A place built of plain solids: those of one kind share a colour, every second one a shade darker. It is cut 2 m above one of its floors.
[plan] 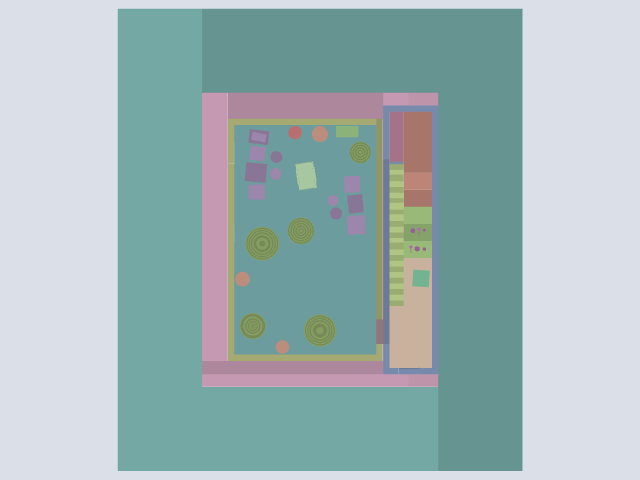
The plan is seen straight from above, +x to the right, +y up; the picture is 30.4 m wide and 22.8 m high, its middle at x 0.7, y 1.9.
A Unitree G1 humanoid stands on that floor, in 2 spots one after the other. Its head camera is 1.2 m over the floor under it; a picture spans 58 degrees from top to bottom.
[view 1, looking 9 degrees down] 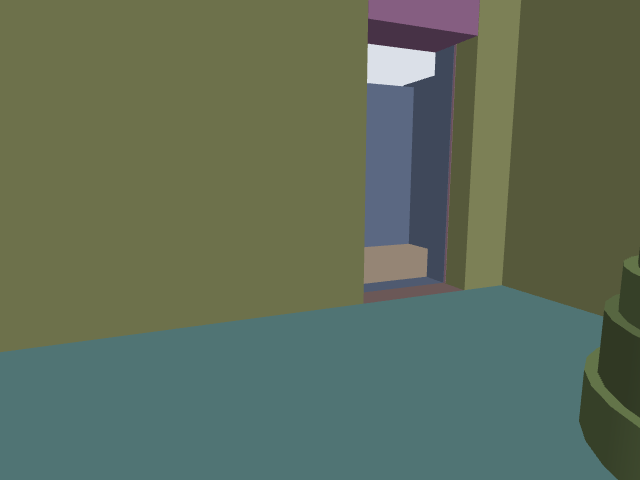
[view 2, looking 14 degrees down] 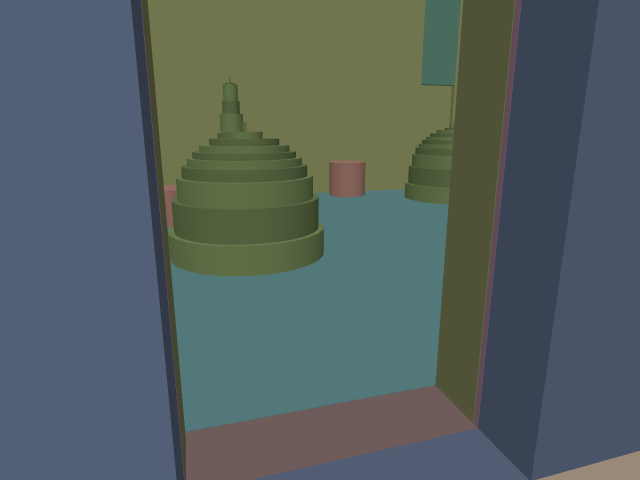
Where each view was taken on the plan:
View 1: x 0.00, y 0.00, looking -23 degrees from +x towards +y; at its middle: wall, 3.71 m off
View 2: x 5.01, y -2.96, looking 163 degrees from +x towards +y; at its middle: store_buoy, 4.17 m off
